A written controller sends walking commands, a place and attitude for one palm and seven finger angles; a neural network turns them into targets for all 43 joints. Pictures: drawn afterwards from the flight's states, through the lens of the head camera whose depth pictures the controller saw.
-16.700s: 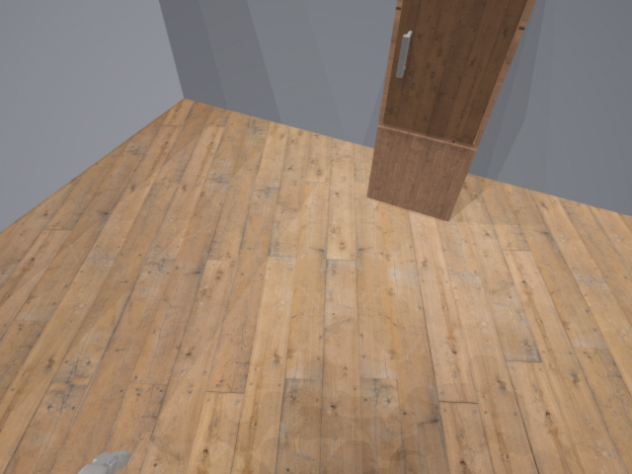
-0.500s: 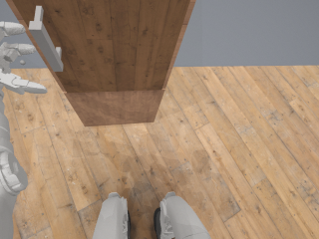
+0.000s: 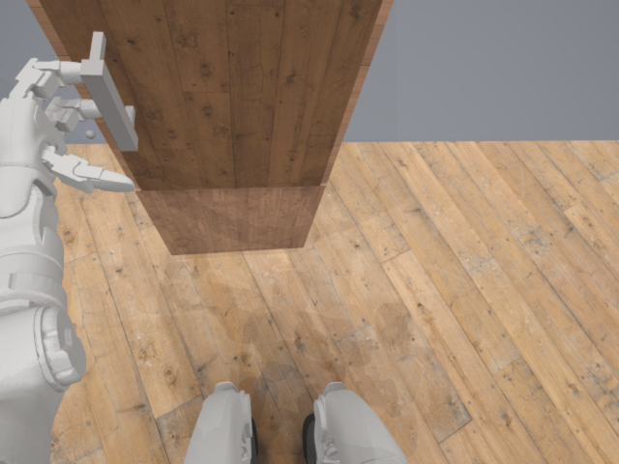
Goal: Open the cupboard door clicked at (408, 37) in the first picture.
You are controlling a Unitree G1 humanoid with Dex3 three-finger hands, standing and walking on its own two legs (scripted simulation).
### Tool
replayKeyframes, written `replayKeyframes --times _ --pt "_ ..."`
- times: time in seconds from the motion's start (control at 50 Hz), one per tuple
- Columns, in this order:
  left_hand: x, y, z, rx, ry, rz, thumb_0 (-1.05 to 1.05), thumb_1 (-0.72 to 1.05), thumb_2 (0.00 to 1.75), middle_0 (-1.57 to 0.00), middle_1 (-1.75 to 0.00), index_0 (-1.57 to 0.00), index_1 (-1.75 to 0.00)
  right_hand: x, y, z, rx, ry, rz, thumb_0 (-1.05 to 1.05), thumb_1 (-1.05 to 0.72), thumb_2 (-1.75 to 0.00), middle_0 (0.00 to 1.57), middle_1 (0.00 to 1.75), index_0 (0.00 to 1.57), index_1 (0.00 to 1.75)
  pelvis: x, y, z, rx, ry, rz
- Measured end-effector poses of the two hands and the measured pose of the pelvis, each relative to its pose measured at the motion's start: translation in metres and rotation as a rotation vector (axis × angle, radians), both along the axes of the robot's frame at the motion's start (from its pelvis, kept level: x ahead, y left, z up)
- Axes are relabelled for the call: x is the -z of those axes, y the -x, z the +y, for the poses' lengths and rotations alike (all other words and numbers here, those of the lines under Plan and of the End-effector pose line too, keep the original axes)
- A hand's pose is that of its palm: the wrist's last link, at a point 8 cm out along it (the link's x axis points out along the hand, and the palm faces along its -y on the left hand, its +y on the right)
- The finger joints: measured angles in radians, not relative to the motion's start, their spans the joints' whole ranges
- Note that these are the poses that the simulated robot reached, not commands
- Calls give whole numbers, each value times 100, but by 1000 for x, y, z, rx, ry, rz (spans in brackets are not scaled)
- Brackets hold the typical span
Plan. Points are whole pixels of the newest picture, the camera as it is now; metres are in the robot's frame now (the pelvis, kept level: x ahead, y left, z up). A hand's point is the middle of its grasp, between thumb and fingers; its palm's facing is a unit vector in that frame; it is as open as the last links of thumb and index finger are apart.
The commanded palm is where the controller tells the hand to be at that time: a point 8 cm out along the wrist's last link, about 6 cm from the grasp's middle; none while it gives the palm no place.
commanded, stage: slide the fingers in behind the handle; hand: left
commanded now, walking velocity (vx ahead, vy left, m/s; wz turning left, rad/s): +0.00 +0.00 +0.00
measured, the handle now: (114, 96) +0.55 +0.21 +0.05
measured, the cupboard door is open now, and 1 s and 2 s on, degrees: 0 0 1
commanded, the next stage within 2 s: close the thumb around the handle in 1.04 s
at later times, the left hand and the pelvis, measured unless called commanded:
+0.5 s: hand (124, 135) +0.50 +0.20 +0.05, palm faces +0.05 -1.00 -0.01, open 14.0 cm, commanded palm +0.48 +0.23 +0.05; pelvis +0.00 -0.01 +0.00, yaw +0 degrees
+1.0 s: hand (135, 136) +0.50 +0.19 +0.04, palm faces +0.07 -1.00 -0.02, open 14.1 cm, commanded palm +0.48 +0.22 +0.05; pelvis +0.00 -0.02 +0.00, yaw +1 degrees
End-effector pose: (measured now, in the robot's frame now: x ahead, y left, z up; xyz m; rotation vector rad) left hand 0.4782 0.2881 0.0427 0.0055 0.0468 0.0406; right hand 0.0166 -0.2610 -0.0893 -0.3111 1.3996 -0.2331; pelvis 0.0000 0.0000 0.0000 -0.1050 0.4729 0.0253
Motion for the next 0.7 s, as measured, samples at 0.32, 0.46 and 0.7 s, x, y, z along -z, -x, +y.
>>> replayKeyframes --times 0.32,0.46,0.7 --pt "1 3 -26 -14 -1 -9 -1 -50 30 -30 -120 -30 -120 4 0 -3 6 -24 -15 1 -90 -89 20 30 20 30 0 2 -6 2 -12 -12" --pt "-5 2 -36 -6 -6 -36 -1 -50 30 -30 -120 -30 -120 6 5 -7 13 -28 -10 1 -90 -89 20 30 20 30 1 3 -10 4 -17 -14" --pt "-3 6 -49 -21 -3 -32 -1 -50 30 -30 -120 -30 -120 8 5 -13 12 -34 -19 1 -90 -89 20 30 20 30 1 4 -15 4 -25 -19"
